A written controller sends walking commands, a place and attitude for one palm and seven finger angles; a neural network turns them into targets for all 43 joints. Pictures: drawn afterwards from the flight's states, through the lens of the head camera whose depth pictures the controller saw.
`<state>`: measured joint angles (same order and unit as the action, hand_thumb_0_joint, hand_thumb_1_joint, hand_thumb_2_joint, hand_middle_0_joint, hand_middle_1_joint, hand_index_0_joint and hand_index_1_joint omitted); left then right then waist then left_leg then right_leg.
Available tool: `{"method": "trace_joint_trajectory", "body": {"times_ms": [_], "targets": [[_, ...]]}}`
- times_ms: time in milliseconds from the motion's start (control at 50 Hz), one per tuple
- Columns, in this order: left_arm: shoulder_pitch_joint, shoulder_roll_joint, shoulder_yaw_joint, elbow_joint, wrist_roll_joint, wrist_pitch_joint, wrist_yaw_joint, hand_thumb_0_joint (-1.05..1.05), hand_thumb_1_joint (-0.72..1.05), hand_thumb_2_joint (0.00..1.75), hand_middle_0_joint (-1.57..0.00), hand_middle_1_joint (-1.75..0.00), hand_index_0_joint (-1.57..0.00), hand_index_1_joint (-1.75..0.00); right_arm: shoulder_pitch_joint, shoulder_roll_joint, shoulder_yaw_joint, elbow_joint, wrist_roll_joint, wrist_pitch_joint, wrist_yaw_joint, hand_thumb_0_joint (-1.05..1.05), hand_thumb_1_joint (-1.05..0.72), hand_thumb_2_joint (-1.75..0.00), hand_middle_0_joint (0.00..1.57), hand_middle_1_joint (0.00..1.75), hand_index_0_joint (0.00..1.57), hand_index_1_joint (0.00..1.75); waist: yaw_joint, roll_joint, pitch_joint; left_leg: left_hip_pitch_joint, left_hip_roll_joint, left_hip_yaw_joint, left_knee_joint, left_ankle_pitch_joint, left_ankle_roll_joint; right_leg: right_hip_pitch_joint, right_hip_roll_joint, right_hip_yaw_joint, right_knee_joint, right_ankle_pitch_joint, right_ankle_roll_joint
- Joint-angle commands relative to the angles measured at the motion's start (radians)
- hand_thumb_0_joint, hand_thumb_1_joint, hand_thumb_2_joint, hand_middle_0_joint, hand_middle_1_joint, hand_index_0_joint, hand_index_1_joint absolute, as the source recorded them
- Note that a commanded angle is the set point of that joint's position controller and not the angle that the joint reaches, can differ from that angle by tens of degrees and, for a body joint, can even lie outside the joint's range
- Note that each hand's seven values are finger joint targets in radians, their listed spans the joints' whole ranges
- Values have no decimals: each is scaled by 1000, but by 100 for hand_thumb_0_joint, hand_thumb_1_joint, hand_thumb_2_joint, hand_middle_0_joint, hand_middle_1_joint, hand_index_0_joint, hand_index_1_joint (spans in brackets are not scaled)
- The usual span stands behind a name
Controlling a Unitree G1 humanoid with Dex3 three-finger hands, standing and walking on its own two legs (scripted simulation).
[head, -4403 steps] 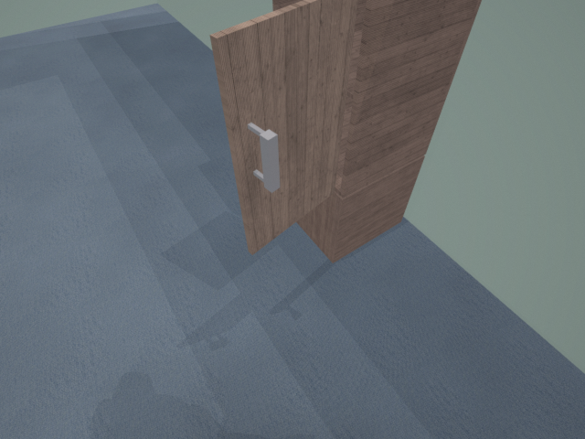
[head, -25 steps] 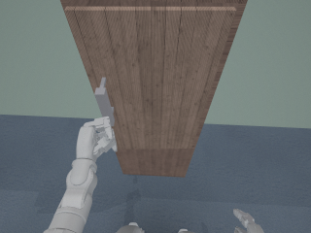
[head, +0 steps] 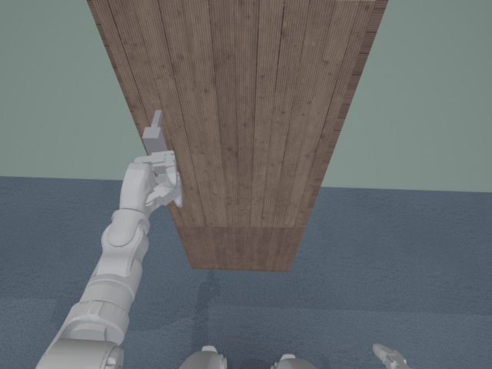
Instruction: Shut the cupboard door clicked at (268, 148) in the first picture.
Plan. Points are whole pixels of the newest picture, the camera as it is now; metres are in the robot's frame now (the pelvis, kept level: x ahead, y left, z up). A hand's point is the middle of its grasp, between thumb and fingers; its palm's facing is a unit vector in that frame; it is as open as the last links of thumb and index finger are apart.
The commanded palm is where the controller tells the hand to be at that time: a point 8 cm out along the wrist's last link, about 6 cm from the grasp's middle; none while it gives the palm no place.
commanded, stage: push the door shut along its arc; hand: left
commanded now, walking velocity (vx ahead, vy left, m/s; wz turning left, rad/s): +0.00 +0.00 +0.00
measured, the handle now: (163, 151) +0.47 +0.16 +0.06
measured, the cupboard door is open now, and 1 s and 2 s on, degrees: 2 0 0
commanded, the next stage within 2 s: pull the fist back off the door in 0.64 s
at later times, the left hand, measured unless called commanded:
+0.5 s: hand (175, 182) +0.41 +0.13 +0.06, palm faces -0.15 -0.99 -0.03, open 3.3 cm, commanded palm +0.44 +0.15 +0.07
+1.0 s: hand (192, 179) +0.41 +0.10 +0.06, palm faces +0.08 -1.00 -0.04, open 3.3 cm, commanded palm +0.40 +0.14 +0.07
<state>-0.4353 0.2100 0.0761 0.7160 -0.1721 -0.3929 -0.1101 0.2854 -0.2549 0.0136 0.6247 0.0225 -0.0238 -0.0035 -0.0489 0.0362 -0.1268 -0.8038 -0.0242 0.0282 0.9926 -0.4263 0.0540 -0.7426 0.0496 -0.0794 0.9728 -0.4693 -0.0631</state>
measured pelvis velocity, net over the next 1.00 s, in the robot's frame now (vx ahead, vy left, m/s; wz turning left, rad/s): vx -0.06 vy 0.02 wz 0.01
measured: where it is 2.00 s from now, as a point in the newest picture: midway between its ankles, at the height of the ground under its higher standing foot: outside the picture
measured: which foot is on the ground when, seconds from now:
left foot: down 0.00-1.00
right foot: down 0.00-1.00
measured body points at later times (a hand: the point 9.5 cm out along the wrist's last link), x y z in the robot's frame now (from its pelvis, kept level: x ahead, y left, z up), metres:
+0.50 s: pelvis -0.04 +0.01 -0.01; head +0.04 +0.03 +0.43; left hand +0.41 +0.18 +0.07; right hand +0.05 -0.25 -0.13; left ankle +0.03 +0.08 -0.68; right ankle +0.00 -0.08 -0.68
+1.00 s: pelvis -0.06 +0.02 -0.02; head +0.01 +0.04 +0.42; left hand +0.40 +0.15 +0.06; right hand -0.01 -0.24 -0.13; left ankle +0.03 +0.08 -0.68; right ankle +0.00 -0.08 -0.68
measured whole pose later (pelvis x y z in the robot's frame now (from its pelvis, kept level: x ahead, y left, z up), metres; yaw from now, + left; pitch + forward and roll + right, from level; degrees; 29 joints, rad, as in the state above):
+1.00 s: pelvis -0.06 +0.02 -0.02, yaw +1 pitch +15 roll -3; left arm -0.84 0.17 0.08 1.14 -0.05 -0.46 0.23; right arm 0.34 -0.26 0.03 0.69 -0.04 -0.10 0.03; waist -0.15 0.03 -0.13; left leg -1.00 -0.05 0.02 1.08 -0.35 0.07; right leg -0.93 0.02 -0.10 1.06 -0.40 -0.03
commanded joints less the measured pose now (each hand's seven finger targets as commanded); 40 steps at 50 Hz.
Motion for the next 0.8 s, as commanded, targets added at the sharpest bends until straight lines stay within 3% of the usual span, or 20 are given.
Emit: {"method": "trace_joint_trajectory", "body": {"times_ms": [0, 40, 80, 140, 180, 200, 240, 260, 320, 360, 420, 440, 520, 580, 720, 740, 780], "targets": [[-493, 74, 2, -167, -12, -53, -34, 0, 90, 90, -130, -150, -130, -150, 36, -143, -58, -107, 11, -44, -10, 0, -90, -90, 20, 30, 20, 30, -68, -48, -311, 246, 20, -86, -112, 180, -17, 64, -25, 100, -159, 262, 42], [-555, 90, 16, -160, -5, -73, -29, 0, 90, 90, -130, -150, -130, -150, 48, -145, -60, -94, 8, -49, -10, 0, -90, -90, 20, 30, 20, 30, -68, -21, -332, 269, 20, -94, -107, 194, -19, 43, -23, 94, -146, 262, 38], [-600, 70, -10, -112, 6, -86, -32, 0, 90, 90, -130, -150, -130, -150, 64, -147, -61, -79, 6, -50, -7, 0, -90, -90, 20, 30, 20, 30, -89, -38, -321, 269, 23, -101, -101, 185, -18, 6, -21, 88, -143, 245, 39], [-690, 110, 5, -81, 20, -110, -46, 0, 90, 90, -130, -150, -130, -150, 83, -155, -66, -61, 4, -51, -6, 0, -90, -90, 20, 30, 20, 30, -98, -1, -348, 279, 22, -108, -89, 186, -17, -20, -21, 92, -131, 237, 37], [-725, 91, -16, -13, 19, -109, -61, 0, 90, 90, -130, -150, -130, -150, 86, -155, -64, -51, 7, -48, -8, 0, -90, -90, 20, 30, 20, 30, -116, -9, -311, 267, 23, -112, -94, 136, -16, -56, -20, 89, -144, 183, 37], [-777, 120, -1, 3, 20, -112, -64, 0, 90, 90, -130, -150, -130, -150, 93, -160, -63, -43, 7, -47, -10, 0, -90, -90, 20, 30, 20, 30, -122, -24, -304, 256, 25, -122, -99, 105, -17, -66, -19, 87, -143, 151, 35], [-851, 99, -36, 15, 21, -115, -73, 0, 90, 90, -130, -150, -130, -150, 93, -164, -61, -37, 10, -51, -16, 0, -90, -90, 20, 30, 20, 30, -136, 24, -313, 282, 25, -137, -106, 74, -19, -111, -18, 81, -136, 119, 30], [-866, 59, -71, 43, 20, -109, -78, 0, 90, 90, -130, -150, -130, -150, 94, -162, -58, -34, 12, -53, -16, 0, -90, -90, 20, 30, 20, 30, -146, 40, -298, 290, 25, -142, -112, 47, -20, -139, -17, 76, -138, 100, 29], [-930, 80, -63, 90, 12, -102, -81, 0, 90, 90, -130, -150, -130, -150, 104, -175, -54, -23, 13, -60, -26, 0, -90, -90, 20, 30, 20, 30, -168, 7, -274, 255, 27, -166, -128, -57, -16, -172, -16, 74, -138, 40, 28], [-970, 55, -92, 95, 10, -100, -83, 0, 90, 90, -130, -150, -130, -150, 101, -178, -51, -18, 16, -68, -31, 0, -90, -90, 20, 30, 20, 30, -184, 15, -293, 266, 31, -175, -136, -106, -16, -195, -19, 75, -137, 15, 31], [-1023, 67, -92, 97, 5, -100, -84, 0, 90, 90, -130, -150, -130, -150, 105, -186, -46, -10, 15, -83, -38, 0, -90, -90, 20, 30, 20, 30, -190, 38, -304, 270, 32, -196, -147, -159, -17, -217, -21, 70, -124, -3, 27], [-1030, 43, -109, 102, 5, -98, -83, 0, 90, 90, -130, -150, -130, -150, 101, -186, -44, -8, 15, -88, -37, 0, -90, -90, 20, 30, 20, 30, -195, 50, -318, 280, 34, -201, -148, -178, -19, -233, -23, 69, -120, -10, 29], [-1048, 67, -98, 130, -4, -93, -85, 0, 90, 90, -130, -150, -130, -150, 104, -196, -38, -4, 13, -106, -42, 0, -90, -90, 20, 30, 20, 30, -201, 30, -296, 237, 35, -215, -155, -243, -19, -244, -23, 69, -116, -41, 27], [-1060, 50, -113, 132, -4, -89, -77, 0, 90, 90, -130, -150, -130, -150, 102, -201, -36, 0, 11, -119, -41, 0, -90, -90, 20, 30, 20, 30, -205, 58, -297, 248, 41, -230, -162, -277, -26, -278, -26, 65, -103, -49, 27], [-1092, 51, -114, 128, 3, -80, -55, 0, 90, 90, -130, -150, -130, -150, 126, -211, -37, 3, 4, -138, -43, 0, -90, -90, 20, 30, 20, 30, -215, 67, -329, 263, 46, -255, -166, -280, -28, -305, -29, 57, -79, -35, 28], [-1113, 30, 43, 134, -75, -73, 101, 0, 90, 90, -130, -150, -130, -150, 92, -193, -39, -3, -8, -139, -41, 0, -90, -90, 20, 30, 20, 30, -153, 53, -318, 221, 39, -270, -185, -320, -48, -304, -27, 43, -73, -47, 28], [-1047, -50, -2, 136, -40, -71, 234, 0, 90, 90, -130, -150, -130, -150, 101, -188, -44, -7, -23, -142, -16, 0, -90, -90, 20, 30, 20, 30, -169, 46, -334, 258, 48, -281, -196, -324, -57, -299, -24, 30, -70, -31, 39]]}}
